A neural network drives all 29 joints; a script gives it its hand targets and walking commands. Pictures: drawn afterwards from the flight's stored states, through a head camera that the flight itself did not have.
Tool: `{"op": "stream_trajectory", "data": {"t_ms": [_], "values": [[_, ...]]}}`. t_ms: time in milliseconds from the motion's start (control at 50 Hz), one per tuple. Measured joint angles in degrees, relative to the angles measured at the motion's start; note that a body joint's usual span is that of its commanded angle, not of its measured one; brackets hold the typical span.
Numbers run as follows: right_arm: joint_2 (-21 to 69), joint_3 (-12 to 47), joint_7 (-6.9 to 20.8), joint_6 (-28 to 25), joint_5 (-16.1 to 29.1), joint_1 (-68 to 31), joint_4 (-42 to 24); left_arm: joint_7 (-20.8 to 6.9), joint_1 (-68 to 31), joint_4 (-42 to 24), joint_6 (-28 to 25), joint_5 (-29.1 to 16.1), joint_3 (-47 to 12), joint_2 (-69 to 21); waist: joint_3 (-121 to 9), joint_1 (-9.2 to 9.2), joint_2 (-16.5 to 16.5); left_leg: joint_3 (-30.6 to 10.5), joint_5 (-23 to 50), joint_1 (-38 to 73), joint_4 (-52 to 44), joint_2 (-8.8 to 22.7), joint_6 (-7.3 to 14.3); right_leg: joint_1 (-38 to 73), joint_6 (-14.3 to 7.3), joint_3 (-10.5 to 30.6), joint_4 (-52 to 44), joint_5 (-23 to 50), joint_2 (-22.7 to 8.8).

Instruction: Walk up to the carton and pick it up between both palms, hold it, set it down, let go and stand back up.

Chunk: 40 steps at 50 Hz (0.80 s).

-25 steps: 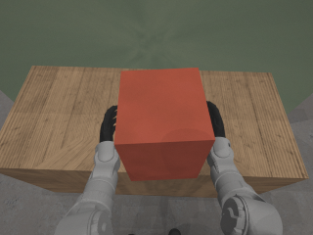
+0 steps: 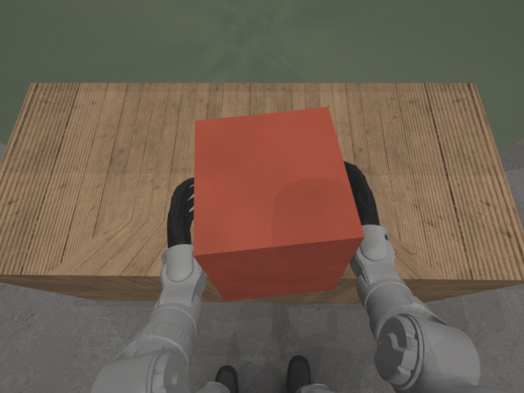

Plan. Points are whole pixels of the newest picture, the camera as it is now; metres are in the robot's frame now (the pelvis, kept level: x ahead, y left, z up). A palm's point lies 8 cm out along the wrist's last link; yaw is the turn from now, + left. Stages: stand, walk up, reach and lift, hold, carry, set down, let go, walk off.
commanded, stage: set down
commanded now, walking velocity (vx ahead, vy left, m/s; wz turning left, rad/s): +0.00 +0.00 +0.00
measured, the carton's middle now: (271, 214) +0.39 +0.00 -0.07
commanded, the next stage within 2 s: none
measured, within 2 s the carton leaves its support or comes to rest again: rests again in 1.34 s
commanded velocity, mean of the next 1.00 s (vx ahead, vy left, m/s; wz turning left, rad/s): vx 0.00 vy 0.00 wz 0.00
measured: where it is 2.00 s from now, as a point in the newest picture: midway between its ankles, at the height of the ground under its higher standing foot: outside the picture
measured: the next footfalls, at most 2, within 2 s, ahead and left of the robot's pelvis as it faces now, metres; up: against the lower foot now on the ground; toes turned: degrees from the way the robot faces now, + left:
none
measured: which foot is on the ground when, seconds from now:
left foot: down 0.00-1.00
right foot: down 0.00-1.00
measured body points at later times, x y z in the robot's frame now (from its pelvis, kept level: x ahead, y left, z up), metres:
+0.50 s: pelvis -0.02 +0.00 -0.02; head +0.12 -0.03 +0.40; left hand +0.36 +0.15 -0.06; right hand +0.41 -0.14 -0.06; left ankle -0.04 +0.13 -0.73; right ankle +0.00 -0.10 -0.73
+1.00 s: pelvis -0.03 -0.01 -0.03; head +0.12 -0.05 +0.39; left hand +0.36 +0.14 -0.06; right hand +0.41 -0.15 -0.06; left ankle -0.04 +0.13 -0.73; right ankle +0.00 -0.10 -0.73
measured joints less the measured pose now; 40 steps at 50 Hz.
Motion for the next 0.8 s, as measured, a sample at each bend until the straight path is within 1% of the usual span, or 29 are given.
{"op": "stream_trajectory", "data": {"t_ms": [140,320,560,800], "values": [[-2.06,-0.07,0.87,-1.47,0.87,-2.23,4.11,1.19,-1.42,2.21,-1.48,-1.54,-0.58,-0.33,-1.09,0.73,0.82,0.42,-1.31,-2.99,3.34,0.12,0.24,-3.07,0.14,0.44,3.02,-0.89,0.00],[-3.15,0.48,0.96,0.11,1.64,-6.25,7.54,1.63,-4.72,6.80,-2.30,-2.80,0.51,0.90,-2.25,1.74,0.88,1.66,-2.40,-5.91,6.90,0.16,0.45,-7.17,0.20,1.66,7.97,-2.24,-0.14],[-3.26,-0.43,0.82,1.36,1.18,-9.16,8.91,1.19,-7.95,11.02,-3.90,-3.55,2.22,2.27,-2.53,2.14,0.63,2.25,-3.63,-8.92,11.11,-0.03,0.37,-11.31,-0.08,2.27,14.03,-4.23,-0.53],[-3.14,-1.14,0.67,2.20,0.54,-10.14,8.90,0.52,-9.53,12.87,-4.81,-3.82,3.59,2.82,-2.19,2.21,0.60,2.38,-4.57,-10.16,13.66,-0.25,0.16,-13.27,-0.36,2.44,17.94,-5.87,-0.86]]}}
